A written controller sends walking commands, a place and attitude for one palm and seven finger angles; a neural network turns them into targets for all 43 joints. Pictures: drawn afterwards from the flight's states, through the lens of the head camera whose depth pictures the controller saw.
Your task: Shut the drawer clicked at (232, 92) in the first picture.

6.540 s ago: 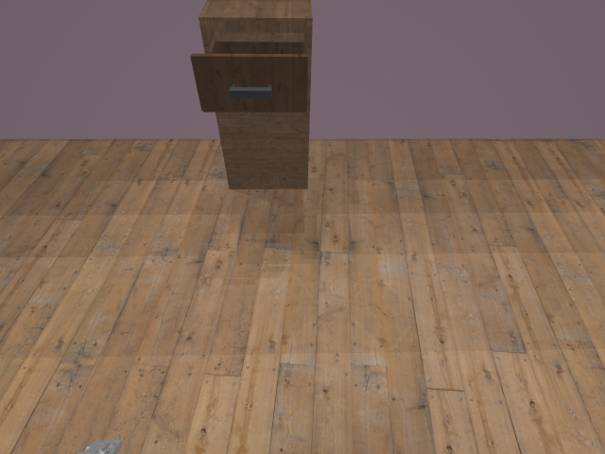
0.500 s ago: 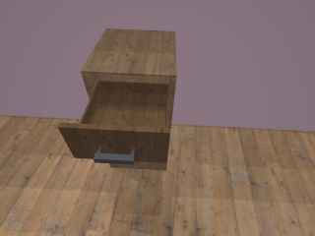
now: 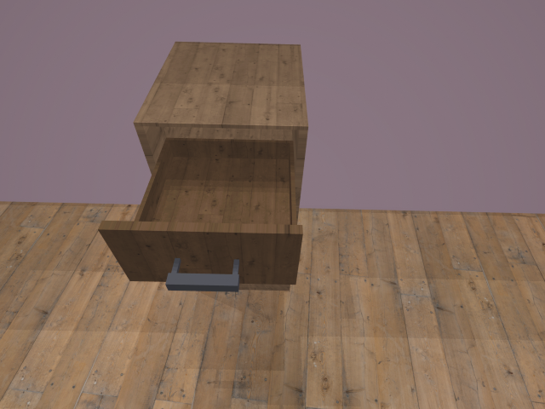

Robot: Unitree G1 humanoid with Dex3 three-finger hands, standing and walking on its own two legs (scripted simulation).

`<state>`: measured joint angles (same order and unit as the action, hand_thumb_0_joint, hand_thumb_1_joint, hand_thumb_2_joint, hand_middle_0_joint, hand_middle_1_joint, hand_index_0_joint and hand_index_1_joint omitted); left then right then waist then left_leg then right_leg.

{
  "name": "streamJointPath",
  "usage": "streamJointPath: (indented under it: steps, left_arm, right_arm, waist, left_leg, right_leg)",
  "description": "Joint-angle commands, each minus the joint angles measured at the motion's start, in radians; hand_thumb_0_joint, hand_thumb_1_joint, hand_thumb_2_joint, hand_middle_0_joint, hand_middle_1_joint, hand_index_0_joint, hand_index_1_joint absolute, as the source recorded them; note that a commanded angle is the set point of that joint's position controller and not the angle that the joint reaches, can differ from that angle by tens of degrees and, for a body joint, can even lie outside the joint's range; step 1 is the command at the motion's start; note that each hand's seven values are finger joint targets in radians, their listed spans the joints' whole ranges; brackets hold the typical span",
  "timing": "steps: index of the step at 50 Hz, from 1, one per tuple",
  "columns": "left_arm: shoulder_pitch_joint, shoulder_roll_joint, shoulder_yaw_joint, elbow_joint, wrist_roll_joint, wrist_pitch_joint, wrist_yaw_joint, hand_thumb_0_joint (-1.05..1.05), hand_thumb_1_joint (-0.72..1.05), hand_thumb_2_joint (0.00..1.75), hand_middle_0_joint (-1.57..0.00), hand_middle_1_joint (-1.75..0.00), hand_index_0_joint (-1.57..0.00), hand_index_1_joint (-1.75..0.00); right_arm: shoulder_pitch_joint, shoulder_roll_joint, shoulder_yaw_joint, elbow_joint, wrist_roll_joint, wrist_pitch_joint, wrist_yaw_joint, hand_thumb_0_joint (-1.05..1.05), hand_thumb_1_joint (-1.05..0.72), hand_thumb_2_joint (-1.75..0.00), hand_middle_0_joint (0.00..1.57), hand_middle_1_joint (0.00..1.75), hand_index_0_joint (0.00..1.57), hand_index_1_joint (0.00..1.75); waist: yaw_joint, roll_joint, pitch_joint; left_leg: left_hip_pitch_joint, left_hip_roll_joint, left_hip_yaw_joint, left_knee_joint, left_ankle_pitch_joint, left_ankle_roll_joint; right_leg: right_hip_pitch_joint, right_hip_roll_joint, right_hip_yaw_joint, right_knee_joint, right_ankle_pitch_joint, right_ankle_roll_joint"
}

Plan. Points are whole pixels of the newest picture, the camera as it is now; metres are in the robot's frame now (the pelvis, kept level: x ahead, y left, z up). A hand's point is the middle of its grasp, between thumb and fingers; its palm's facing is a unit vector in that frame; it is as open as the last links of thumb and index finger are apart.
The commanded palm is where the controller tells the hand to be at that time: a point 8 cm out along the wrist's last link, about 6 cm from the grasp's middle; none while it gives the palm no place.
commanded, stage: shuffle to correct the standing spot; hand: left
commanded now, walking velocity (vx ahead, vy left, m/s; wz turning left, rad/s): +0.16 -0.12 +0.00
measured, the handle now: (205, 272) +0.36 +0.15 -0.07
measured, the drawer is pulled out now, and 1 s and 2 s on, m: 0.30 0.30 0.30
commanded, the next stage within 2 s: come to a stop and stand still in 0.36 s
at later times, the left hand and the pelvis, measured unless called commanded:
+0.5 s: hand out of the picture +0.03 +0.11 -0.19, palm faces +0.05 -0.99 -0.11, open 7.4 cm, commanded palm none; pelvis +0.08 -0.04 -0.01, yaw +1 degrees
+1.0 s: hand out of the picture +0.15 +0.08 -0.16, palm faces +0.10 -0.96 -0.27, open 7.3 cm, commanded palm none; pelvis +0.09 -0.11 +0.00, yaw +4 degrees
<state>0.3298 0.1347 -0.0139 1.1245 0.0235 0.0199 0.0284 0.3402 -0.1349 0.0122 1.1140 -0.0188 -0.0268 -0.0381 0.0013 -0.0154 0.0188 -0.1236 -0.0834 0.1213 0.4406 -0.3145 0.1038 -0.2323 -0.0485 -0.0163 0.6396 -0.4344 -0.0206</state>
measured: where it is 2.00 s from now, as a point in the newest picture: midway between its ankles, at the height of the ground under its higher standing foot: outside the picture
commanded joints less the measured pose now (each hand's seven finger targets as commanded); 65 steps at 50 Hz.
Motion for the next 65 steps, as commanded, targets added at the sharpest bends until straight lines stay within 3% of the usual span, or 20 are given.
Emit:
streamJointPath:
  steps: [1, 6, 10, 14, 20, 21, 22, 23, 24, 29, 32, 35, 37, 38, 41, 48, 53, 58, 62, 65]
  left_arm:
    - [-0.004, 0.056, 0.021, -0.061, 0.007, -0.020, -0.005, 0.00, 0.90, 0.90, -0.20, -0.30, -0.20, -0.30]
    - [0.095, 0.038, 0.028, -0.024, 0.000, -0.039, -0.006, 0.00, 0.90, 0.90, -0.20, -0.30, -0.20, -0.30]
    - [0.200, 0.144, 0.049, 0.007, -0.001, -0.053, 0.011, 0.00, 0.90, 0.90, -0.20, -0.30, -0.20, -0.30]
    - [0.125, 0.112, 0.049, -0.028, 0.009, -0.056, 0.019, 0.00, 0.90, 0.90, -0.20, -0.30, -0.20, -0.30]
    - [0.040, 0.115, 0.044, -0.047, -0.005, -0.048, -0.002, 0.00, 0.90, 0.90, -0.20, -0.30, -0.20, -0.30]
    - [0.045, 0.088, 0.037, -0.050, -0.007, -0.046, -0.007, 0.00, 0.90, 0.90, -0.20, -0.30, -0.20, -0.30]
    - [0.069, 0.052, 0.032, -0.063, -0.007, -0.043, -0.012, 0.00, 0.90, 0.90, -0.20, -0.30, -0.20, -0.30]
    - [0.059, 0.056, 0.032, -0.095, -0.003, -0.038, -0.014, 0.00, 0.90, 0.90, -0.20, -0.30, -0.20, -0.30]
    - [0.028, 0.070, 0.040, -0.122, 0.009, -0.025, -0.015, 0.00, 0.90, 0.90, -0.20, -0.30, -0.20, -0.30]
    - [0.054, 0.019, 0.030, -0.081, -0.005, -0.013, -0.011, 0.00, 0.90, 0.90, -0.20, -0.30, -0.20, -0.30]
    - [0.031, 0.024, 0.031, -0.104, -0.014, -0.010, 0.002, 0.00, 0.90, 0.90, -0.20, -0.30, -0.20, -0.30]
    - [0.096, 0.060, 0.044, -0.082, -0.011, -0.033, 0.003, 0.00, 0.90, 0.90, -0.20, -0.30, -0.20, -0.30]
    - [0.090, 0.182, 0.063, -0.082, -0.006, -0.049, 0.015, 0.00, 0.90, 0.90, -0.20, -0.30, -0.20, -0.30]
    - [0.052, 0.208, 0.058, -0.107, -0.006, -0.043, 0.011, 0.00, 0.90, 0.90, -0.20, -0.30, -0.20, -0.30]
    - [0.004, 0.192, 0.060, -0.123, 0.003, -0.044, 0.022, 0.00, 0.90, 0.90, -0.20, -0.30, -0.20, -0.30]
    - [-0.028, 0.228, 0.087, -0.169, 0.013, -0.019, 0.036, 0.00, 0.90, 0.90, -0.20, -0.30, -0.20, -0.30]
    - [-0.073, 0.223, 0.085, -0.192, 0.006, 0.000, 0.030, 0.00, 0.90, 0.90, -0.20, -0.30, -0.20, -0.30]
    - [-0.028, 0.092, 0.056, -0.177, 0.005, 0.018, 0.015, 0.00, 0.90, 0.90, -0.20, -0.30, -0.20, -0.30]
    - [0.075, 0.077, 0.052, -0.149, 0.015, 0.016, 0.006, 0.00, 0.90, 0.90, -0.20, -0.30, -0.20, -0.30]
    - [0.133, 0.051, 0.036, -0.135, 0.009, -0.014, 0.006, 0.00, 0.90, 0.90, -0.20, -0.30, -0.20, -0.30]
  right_arm:
    - [0.110, -0.139, -0.031, 0.002, -0.009, -0.007, -0.007, 0.00, -0.90, -0.90, 0.20, 0.30, 0.20, 0.30]
    - [0.031, -0.115, -0.027, -0.011, -0.001, -0.011, -0.003, 0.00, -0.90, -0.90, 0.20, 0.30, 0.20, 0.30]
    - [0.001, -0.046, -0.021, -0.030, 0.005, -0.002, 0.002, 0.00, -0.90, -0.90, 0.20, 0.30, 0.20, 0.30]
    - [-0.028, -0.026, -0.027, -0.041, 0.001, -0.002, 0.017, 0.00, -0.90, -0.90, 0.20, 0.30, 0.20, 0.30]
    - [0.114, 0.005, -0.018, 0.008, -0.002, -0.015, 0.014, 0.00, -0.90, -0.90, 0.20, 0.30, 0.20, 0.30]
    - [0.163, -0.038, -0.027, 0.024, -0.005, -0.021, 0.009, 0.00, -0.90, -0.90, 0.20, 0.30, 0.20, 0.30]
    - [0.218, -0.124, -0.046, 0.026, -0.015, -0.027, 0.003, 0.00, -0.90, -0.90, 0.20, 0.30, 0.20, 0.30]
    - [0.252, -0.189, -0.063, 0.012, -0.015, -0.021, -0.002, 0.00, -0.90, -0.90, 0.20, 0.30, 0.20, 0.30]
    - [0.211, -0.211, -0.063, -0.015, -0.013, -0.008, -0.003, 0.00, -0.90, -0.90, 0.20, 0.30, 0.20, 0.30]
    - [0.000, -0.101, -0.023, -0.060, -0.010, -0.035, -0.012, 0.00, -0.90, -0.90, 0.20, 0.30, 0.20, 0.30]
    - [0.000, -0.135, -0.036, -0.056, -0.012, -0.015, -0.008, 0.00, -0.90, -0.90, 0.20, 0.30, 0.20, 0.30]
    - [0.011, -0.140, -0.046, -0.052, 0.006, 0.004, -0.003, 0.00, -0.90, -0.90, 0.20, 0.30, 0.20, 0.30]
    - [0.071, -0.058, -0.041, -0.068, 0.025, 0.017, 0.003, 0.00, -0.90, -0.90, 0.20, 0.30, 0.20, 0.30]
    - [0.093, -0.045, -0.046, -0.065, 0.031, 0.029, 0.003, 0.00, -0.90, -0.90, 0.20, 0.30, 0.20, 0.30]
    - [0.013, -0.042, -0.045, -0.070, 0.024, 0.049, 0.004, 0.00, -0.90, -0.90, 0.20, 0.30, 0.20, 0.30]
    - [-0.053, -0.047, -0.053, -0.110, 0.018, 0.073, 0.024, 0.00, -0.90, -0.90, 0.20, 0.30, 0.20, 0.30]
    - [0.044, -0.048, -0.048, -0.095, 0.013, 0.063, 0.033, 0.00, -0.90, -0.90, 0.20, 0.30, 0.20, 0.30]
    - [-0.059, -0.126, -0.041, -0.128, -0.012, 0.041, 0.026, 0.00, -0.90, -0.90, 0.20, 0.30, 0.20, 0.30]
    - [-0.156, -0.164, -0.045, -0.156, -0.010, 0.039, 0.033, 0.00, -0.90, -0.90, 0.20, 0.30, 0.20, 0.30]
    - [-0.088, -0.154, -0.046, -0.126, -0.011, 0.039, 0.023, 0.00, -0.90, -0.90, 0.20, 0.30, 0.20, 0.30]
  waist:
    - [-0.030, 0.082, 0.105]
    - [0.029, 0.040, 0.087]
    - [0.055, -0.235, 0.102]
    - [0.010, -0.034, 0.103]
    - [-0.058, -0.026, 0.046]
    - [-0.070, 0.042, 0.046]
    - [-0.073, 0.236, 0.020]
    - [-0.082, 0.289, 0.032]
    - [-0.073, 0.193, 0.065]
    - [0.032, 0.113, 0.052]
    - [0.017, 0.164, 0.006]
    - [0.036, 0.085, -0.037]
    - [-0.005, -0.182, -0.119]
    - [-0.016, -0.186, -0.112]
    - [0.012, -0.256, -0.034]
    - [0.033, -0.105, -0.046]
    - [-0.011, -0.091, -0.042]
    - [0.024, 0.288, 0.087]
    - [0.071, 0.167, 0.163]
    - [0.061, 0.048, 0.141]
  left_leg:
    - [0.056, 0.363, -0.362, -0.177, 0.266, 0.117]
    - [-0.141, 0.256, -0.213, -0.038, 0.234, 0.027]
    - [-0.362, 0.084, -0.028, 0.419, -0.307, -0.061]
    - [-0.383, 0.129, -0.064, 0.542, -0.228, -0.061]
    - [0.011, 0.091, 0.020, 0.045, 0.094, -0.085]
    - [0.066, 0.146, -0.044, -0.028, 0.109, -0.074]
    - [0.123, 0.340, -0.326, -0.108, 0.162, 0.014]
    - [0.113, 0.531, -0.562, -0.219, 0.175, 0.142]
    - [0.023, 0.573, -0.595, -0.243, 0.069, 0.212]
    - [-0.093, 0.364, -0.160, -0.099, 0.757, 0.089]
    - [-0.029, 0.342, -0.117, -0.026, 0.809, 0.049]
    - [-0.024, 0.280, -0.103, 0.114, 0.649, -0.025]
    - [-0.194, 0.140, -0.046, 0.207, -0.008, -0.124]
    - [-0.161, 0.114, -0.063, 0.262, -0.214, -0.129]
    - [-0.243, 0.120, -0.075, 0.451, -0.271, -0.137]
    - [-0.231, 0.095, -0.070, 0.378, -0.191, -0.146]
    - [0.058, 0.068, -0.003, -0.017, 0.077, -0.122]
    - [-0.295, 0.334, -0.278, -0.311, -0.216, 0.042]
    - [-0.429, 0.329, -0.284, -0.308, -0.297, 0.077]
    - [-0.280, 0.296, -0.239, -0.174, -0.247, 0.043]
  right_leg:
    - [-0.247, -0.002, -0.022, 0.148, -0.071, -0.016]
    - [0.048, 0.013, -0.022, -0.157, 0.185, -0.035]
    - [0.110, -0.287, 0.399, -0.402, 0.188, -0.265]
    - [0.072, -0.234, 0.253, -0.380, 0.404, -0.264]
    - [-0.105, -0.073, 0.038, -0.208, 0.284, -0.134]
    - [-0.136, -0.036, 0.013, -0.071, 0.272, -0.108]
    - [-0.260, 0.048, -0.046, 0.136, 0.092, -0.056]
    - [-0.367, 0.074, -0.076, 0.371, -0.163, -0.033]
    - [-0.388, 0.038, -0.027, 0.540, -0.177, -0.040]
    - [-0.243, -0.010, 0.001, 0.509, 0.013, 0.008]
    - [-0.135, -0.009, -0.044, 0.145, 0.056, 0.025]
    - [0.046, -0.002, -0.064, -0.214, 0.360, 0.035]
    - [0.210, -0.256, 0.196, -0.153, 1.056, -0.072]
    - [0.137, -0.326, 0.177, -0.187, 1.153, -0.136]
    - [0.090, -0.298, 0.179, -0.209, 1.140, -0.176]
    - [0.059, -0.296, 0.167, -0.250, 0.779, -0.202]
    - [-0.137, -0.186, 0.138, -0.263, 0.235, -0.109]
    - [-0.051, 0.019, -0.039, 0.145, -0.002, 0.003]
    - [-0.048, 0.027, -0.029, 0.397, -0.040, -0.004]
    - [-0.016, 0.008, -0.047, 0.004, -0.035, -0.002]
